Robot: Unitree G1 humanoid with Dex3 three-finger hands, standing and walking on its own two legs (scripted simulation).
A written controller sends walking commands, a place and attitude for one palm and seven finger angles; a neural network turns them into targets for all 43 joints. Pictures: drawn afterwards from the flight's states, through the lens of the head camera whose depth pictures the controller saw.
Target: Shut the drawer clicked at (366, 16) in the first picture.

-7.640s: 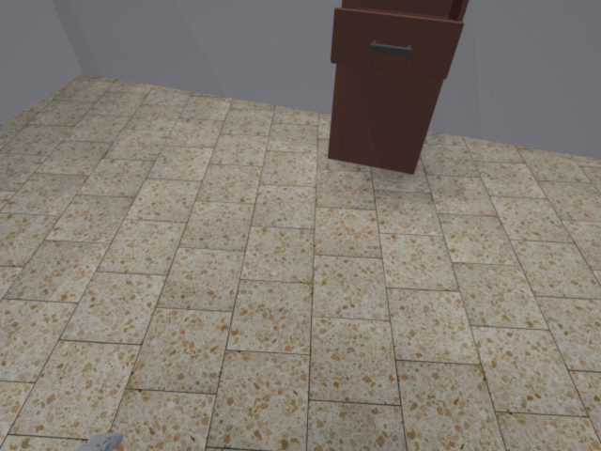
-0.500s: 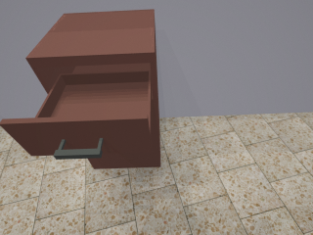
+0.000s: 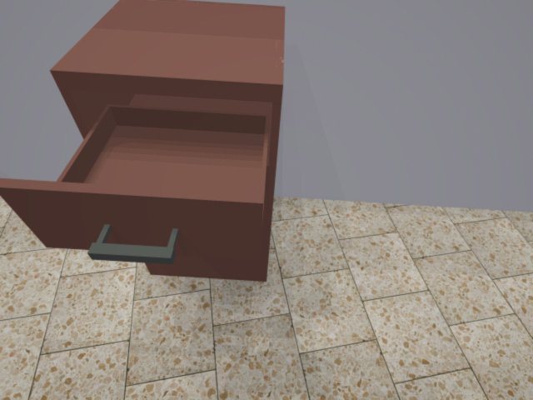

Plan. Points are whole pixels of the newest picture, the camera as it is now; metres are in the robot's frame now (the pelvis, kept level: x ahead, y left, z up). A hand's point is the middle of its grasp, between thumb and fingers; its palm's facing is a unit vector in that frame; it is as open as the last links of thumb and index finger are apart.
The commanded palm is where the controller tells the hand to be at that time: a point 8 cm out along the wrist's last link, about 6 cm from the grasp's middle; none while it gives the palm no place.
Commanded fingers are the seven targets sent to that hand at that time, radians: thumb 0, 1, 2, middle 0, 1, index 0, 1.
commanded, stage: shuffle to correct the standing spot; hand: left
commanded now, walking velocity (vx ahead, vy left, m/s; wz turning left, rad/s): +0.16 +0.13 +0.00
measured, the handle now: (136, 242) +0.35 +0.26 -0.01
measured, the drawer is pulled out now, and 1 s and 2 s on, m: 0.28 0.28 0.28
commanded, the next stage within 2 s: come to a stop and stand still in 0.12 s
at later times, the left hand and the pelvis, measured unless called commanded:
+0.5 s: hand out of the picture +0.06 +0.21 -0.19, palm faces +0.08 -0.98 -0.18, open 7.3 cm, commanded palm none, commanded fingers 0.00 0.90 0.90 -0.20 -0.30 -0.20 -0.30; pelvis +0.06 +0.04 -0.01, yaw +0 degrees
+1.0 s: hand out of the picture +0.10 +0.20 -0.17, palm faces +0.01 -0.98 -0.21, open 7.4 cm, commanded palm none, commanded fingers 0.00 0.90 0.90 -0.20 -0.30 -0.20 -0.30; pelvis +0.06 +0.02 +0.00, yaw +0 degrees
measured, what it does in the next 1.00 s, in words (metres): steps on the spot: left foot, then right foot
